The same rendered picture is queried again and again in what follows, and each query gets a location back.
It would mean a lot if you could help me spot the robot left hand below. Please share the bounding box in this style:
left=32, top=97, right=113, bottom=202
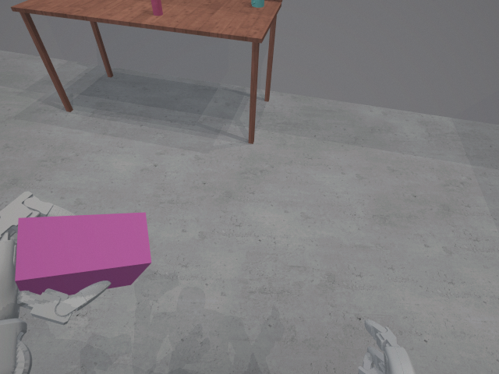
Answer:
left=0, top=192, right=111, bottom=325

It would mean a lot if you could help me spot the left robot forearm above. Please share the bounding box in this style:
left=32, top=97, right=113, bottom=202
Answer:
left=0, top=318, right=32, bottom=374

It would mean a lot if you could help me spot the robot right hand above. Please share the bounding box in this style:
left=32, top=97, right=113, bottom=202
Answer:
left=359, top=319, right=416, bottom=374

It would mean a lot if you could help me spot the table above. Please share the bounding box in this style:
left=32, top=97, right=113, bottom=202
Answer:
left=11, top=0, right=282, bottom=144

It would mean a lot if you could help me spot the sponge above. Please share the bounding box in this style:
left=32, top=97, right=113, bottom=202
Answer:
left=15, top=213, right=151, bottom=295

